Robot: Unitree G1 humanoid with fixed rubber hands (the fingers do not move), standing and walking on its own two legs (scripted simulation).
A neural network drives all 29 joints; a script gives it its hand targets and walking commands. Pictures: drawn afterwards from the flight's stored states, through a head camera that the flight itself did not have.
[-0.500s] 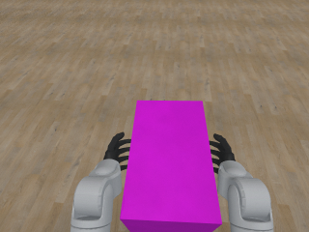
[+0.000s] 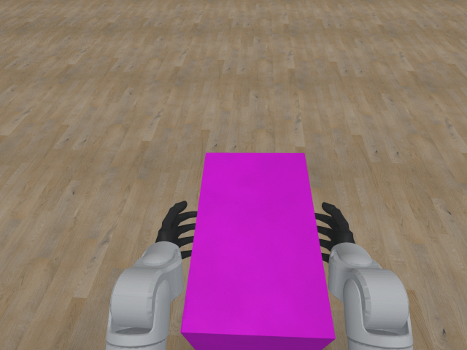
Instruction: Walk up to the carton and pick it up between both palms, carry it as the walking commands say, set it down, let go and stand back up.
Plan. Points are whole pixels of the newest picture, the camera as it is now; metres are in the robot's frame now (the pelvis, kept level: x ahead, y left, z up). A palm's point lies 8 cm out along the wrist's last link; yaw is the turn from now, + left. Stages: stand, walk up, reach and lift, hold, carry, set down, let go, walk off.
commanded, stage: carry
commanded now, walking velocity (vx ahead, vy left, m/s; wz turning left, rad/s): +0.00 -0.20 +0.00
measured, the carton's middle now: (253, 261) +0.28 -0.01 +0.01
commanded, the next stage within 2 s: none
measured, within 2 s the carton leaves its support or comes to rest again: neither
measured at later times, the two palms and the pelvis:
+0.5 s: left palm (186, 285) +0.21 +0.09 +0.08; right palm (374, 291) +0.20 -0.17 +0.08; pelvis -0.05 -0.03 +0.00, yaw -1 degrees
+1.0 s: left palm (200, 328) +0.16 +0.06 +0.08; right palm (410, 337) +0.15 -0.19 +0.08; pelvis -0.11 -0.05 +0.00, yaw -2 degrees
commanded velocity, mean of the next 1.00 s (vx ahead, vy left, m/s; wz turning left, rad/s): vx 0.00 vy -0.20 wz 0.00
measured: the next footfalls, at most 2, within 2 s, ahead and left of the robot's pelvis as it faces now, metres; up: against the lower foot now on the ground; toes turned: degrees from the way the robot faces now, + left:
left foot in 0.22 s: +0.00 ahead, +0.12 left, +0.00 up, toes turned +10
right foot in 0.44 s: -0.06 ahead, -0.14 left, +0.00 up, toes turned +3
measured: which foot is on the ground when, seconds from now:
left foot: up 0.00-0.20, down 0.22-0.46, up 0.48-0.76, down 0.78-1.00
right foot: down 0.00-0.22, up 0.24-0.42, down 0.44-1.00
